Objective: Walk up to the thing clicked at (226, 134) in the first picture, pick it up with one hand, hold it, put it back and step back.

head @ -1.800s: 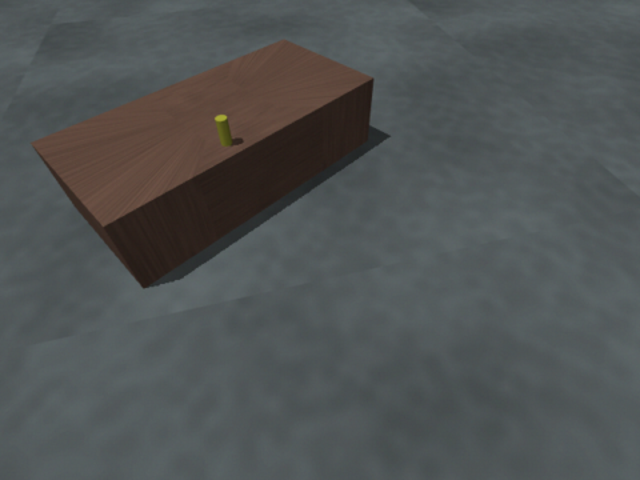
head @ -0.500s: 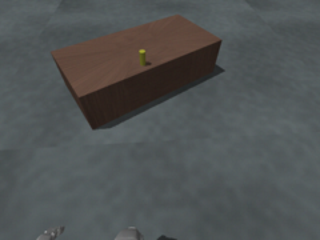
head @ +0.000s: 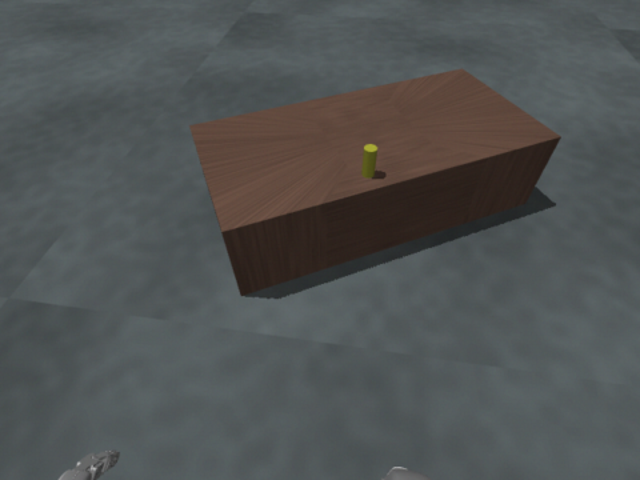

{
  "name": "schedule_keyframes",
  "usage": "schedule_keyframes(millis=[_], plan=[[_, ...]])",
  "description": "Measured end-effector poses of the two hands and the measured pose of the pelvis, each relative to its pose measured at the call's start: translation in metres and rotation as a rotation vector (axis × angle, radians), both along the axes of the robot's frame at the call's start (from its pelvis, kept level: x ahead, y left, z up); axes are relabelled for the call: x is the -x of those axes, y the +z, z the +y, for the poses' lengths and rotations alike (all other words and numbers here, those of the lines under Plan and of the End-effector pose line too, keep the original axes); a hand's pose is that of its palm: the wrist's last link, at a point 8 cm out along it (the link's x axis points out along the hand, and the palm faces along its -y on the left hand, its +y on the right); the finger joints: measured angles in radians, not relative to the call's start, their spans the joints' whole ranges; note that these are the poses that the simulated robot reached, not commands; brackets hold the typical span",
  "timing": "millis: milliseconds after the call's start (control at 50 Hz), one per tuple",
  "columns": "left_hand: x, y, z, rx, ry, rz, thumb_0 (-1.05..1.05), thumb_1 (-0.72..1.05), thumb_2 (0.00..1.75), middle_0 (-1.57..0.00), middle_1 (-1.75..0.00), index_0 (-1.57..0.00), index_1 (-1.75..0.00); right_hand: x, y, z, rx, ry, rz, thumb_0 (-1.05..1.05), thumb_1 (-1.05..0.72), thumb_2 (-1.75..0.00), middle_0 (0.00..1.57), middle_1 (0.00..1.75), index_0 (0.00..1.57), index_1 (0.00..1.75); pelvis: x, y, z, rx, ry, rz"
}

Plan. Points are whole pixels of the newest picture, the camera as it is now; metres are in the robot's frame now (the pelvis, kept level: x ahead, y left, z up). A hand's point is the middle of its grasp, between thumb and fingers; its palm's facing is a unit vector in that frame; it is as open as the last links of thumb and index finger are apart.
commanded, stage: walk up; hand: right
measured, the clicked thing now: (369, 161) +1.13 -0.13 -0.34
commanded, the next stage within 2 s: none
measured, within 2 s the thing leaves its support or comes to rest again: neither
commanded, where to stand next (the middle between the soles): +0.72 -0.13 m, yaw +19 degrees
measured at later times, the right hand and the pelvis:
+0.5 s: hand (497, 313) +0.39 -0.27 -0.10, palm faces -0.22 +0.86 -0.46, open 7.4 cm; pelvis +0.22 -0.03 +0.00, yaw +12 degrees
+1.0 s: hand (518, 248) +0.56 -0.38 -0.13, palm faces -0.33 +0.85 -0.41, open 7.4 cm; pelvis +0.42 -0.13 +0.01, yaw +16 degrees
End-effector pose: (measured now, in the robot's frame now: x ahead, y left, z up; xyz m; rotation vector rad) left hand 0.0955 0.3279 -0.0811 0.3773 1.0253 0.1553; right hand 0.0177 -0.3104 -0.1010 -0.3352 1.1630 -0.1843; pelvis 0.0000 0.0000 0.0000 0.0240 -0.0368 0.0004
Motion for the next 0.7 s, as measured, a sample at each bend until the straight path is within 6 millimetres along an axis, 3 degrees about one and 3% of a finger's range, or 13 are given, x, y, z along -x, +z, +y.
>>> schedule_keyframes(millis=[80, 220, 320, 400, 460, 560, 700], plan=[[-0.003, 0.006, -0.012, -0.027, 0.094, -0.038, 0.00, 0.91, 0.90, -0.21, -0.30, -0.21, -0.30, -0.071, -0.010, -0.017, 0.014, 0.081, 0.008, 0.01, -0.90, -0.90, 0.20, 0.30, 0.20, 0.30, -0.033, -0.003, -0.017, 0.021, 0.060, -0.003], [0.012, 0.016, -0.031, -0.006, 0.232, 0.081, 0.00, 0.90, 0.90, -0.21, -0.30, -0.21, -0.30, -0.202, 0.023, -0.024, 0.013, 0.222, -0.084, 0.00, -0.90, -0.90, 0.20, 0.30, 0.20, 0.30, -0.093, 0.020, -0.029, 0.026, 0.123, 0.016], [0.012, -0.001, -0.035, 0.024, 0.293, 0.170, 0.01, 0.90, 0.90, -0.21, -0.30, -0.21, -0.30, -0.283, 0.036, -0.017, 0.050, 0.301, -0.108, 0.00, -0.91, -0.90, 0.20, 0.30, 0.20, 0.30, -0.138, 0.016, -0.031, 0.034, 0.160, 0.019], [-0.004, -0.029, -0.035, 0.052, 0.328, 0.225, 0.01, 0.90, 0.90, -0.21, -0.30, -0.21, -0.30, -0.342, 0.034, -0.007, 0.093, 0.346, -0.171, 0.00, -0.90, -0.90, 0.20, 0.30, 0.20, 0.30, -0.177, -0.002, -0.024, 0.025, 0.185, 0.009], [-0.033, -0.039, -0.042, 0.072, 0.328, 0.241, 0.01, 0.91, 0.90, -0.21, -0.30, -0.20, -0.30, -0.366, 0.037, -0.004, 0.094, 0.326, -0.213, 0.00, -0.90, -0.90, 0.20, 0.30, 0.20, 0.30, -0.201, -0.004, -0.025, 0.018, 0.200, -0.001], [-0.103, -0.034, -0.051, 0.091, 0.300, 0.153, 0.01, 0.91, 0.90, -0.21, -0.30, -0.20, -0.30, -0.385, 0.044, -0.015, 0.091, 0.312, -0.188, 0.00, -0.90, -0.90, 0.20, 0.30, 0.20, 0.30, -0.241, 0.004, -0.038, 0.008, 0.218, -0.010], [-0.194, -0.020, -0.068, 0.052, 0.262, 0.079, 0.01, 0.91, 0.90, -0.21, -0.30, -0.20, -0.30, -0.410, 0.030, -0.066, 0.085, 0.282, -0.111, 0.00, -0.90, -0.90, 0.20, 0.30, 0.20, 0.30, -0.300, 0.001, -0.072, -0.001, 0.234, -0.008]])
